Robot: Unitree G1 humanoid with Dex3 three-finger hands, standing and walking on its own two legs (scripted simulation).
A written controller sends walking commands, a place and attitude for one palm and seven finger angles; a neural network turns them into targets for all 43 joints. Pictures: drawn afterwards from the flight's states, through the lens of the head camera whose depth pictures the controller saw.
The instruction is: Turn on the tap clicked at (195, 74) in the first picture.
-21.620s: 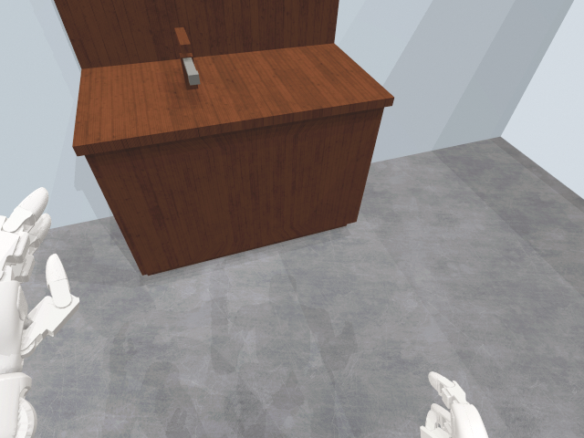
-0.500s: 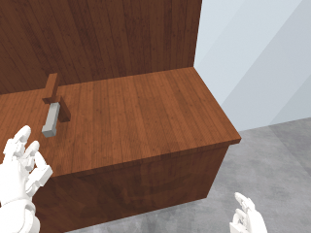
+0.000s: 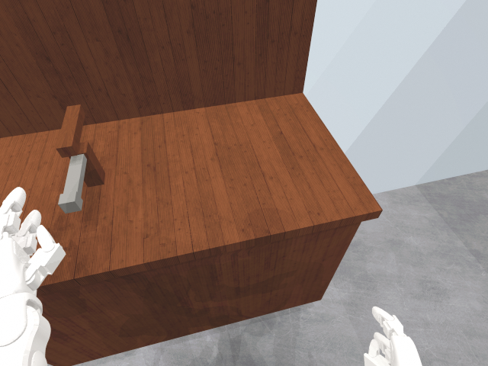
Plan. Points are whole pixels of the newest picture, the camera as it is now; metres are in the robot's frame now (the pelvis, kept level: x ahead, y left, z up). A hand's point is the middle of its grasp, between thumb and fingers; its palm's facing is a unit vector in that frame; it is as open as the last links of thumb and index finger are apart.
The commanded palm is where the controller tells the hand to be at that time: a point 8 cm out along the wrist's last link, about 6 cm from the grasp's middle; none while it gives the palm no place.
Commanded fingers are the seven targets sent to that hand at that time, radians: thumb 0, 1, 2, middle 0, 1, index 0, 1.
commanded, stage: reach beside the lever's end, fingers flat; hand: left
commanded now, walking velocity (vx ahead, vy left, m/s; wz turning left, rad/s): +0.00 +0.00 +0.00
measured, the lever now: (70, 202) +0.36 +0.36 +0.05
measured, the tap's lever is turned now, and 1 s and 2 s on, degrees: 0 0 2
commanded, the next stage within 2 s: push the lever round in 1.28 s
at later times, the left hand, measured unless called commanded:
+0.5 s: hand (49, 231) +0.29 +0.35 +0.07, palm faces +0.57 -0.81 -0.11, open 7.7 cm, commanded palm +0.24 +0.38 +0.07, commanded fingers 0.00 0.90 0.90 -0.16 -0.17 -0.16 -0.17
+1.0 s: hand (50, 216) +0.33 +0.39 +0.04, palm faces +0.55 -0.83 -0.11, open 7.8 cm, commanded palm +0.28 +0.41 +0.05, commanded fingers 0.00 0.90 0.90 -0.15 -0.15 -0.15 -0.15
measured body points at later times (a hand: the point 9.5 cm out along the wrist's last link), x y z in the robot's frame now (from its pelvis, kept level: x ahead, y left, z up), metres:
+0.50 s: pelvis +0.00 +0.01 -0.01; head +0.04 +0.00 +0.44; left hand +0.25 +0.39 +0.08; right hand +0.15 -0.25 -0.11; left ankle -0.01 +0.11 -0.72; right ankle +0.03 -0.09 -0.72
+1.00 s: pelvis +0.00 +0.02 -0.02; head +0.07 +0.03 +0.42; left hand +0.30 +0.43 +0.05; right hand +0.10 -0.26 -0.13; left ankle -0.01 +0.11 -0.72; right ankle +0.03 -0.09 -0.72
